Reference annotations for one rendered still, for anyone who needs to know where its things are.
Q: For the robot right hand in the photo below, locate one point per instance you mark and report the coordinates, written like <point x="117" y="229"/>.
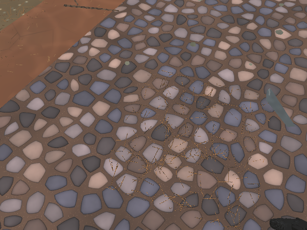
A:
<point x="288" y="224"/>

